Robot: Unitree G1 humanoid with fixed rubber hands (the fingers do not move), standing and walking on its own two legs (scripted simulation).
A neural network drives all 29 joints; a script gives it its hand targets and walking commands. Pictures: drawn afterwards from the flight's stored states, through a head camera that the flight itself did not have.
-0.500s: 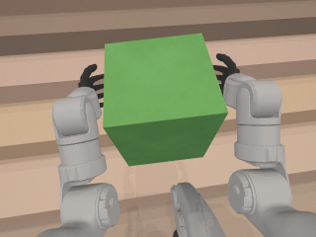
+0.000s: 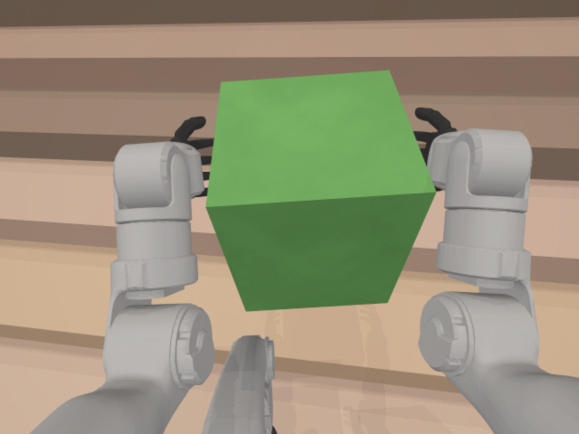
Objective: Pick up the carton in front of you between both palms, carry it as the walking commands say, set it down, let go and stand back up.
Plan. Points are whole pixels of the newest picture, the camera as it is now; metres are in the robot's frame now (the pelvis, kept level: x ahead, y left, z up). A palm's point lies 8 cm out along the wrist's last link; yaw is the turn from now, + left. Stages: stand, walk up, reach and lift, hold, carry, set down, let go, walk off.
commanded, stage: carry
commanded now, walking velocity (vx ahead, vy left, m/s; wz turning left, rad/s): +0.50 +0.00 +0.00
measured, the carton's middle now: (311, 201) +0.39 +0.02 +0.12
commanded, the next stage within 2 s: none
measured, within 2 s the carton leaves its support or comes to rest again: neither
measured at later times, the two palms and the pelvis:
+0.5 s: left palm out of the picture +0.70 +0.16 +0.32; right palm out of the picture +0.66 -0.14 +0.33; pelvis +0.30 +0.04 +0.13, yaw -1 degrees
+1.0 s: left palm out of the picture +0.95 +0.16 +0.45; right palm out of the picture +0.97 -0.14 +0.44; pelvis +0.59 +0.00 +0.25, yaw +0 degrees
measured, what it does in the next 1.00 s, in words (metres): climbs: left foot 0.13 m higher, then right foot 0.13 m higher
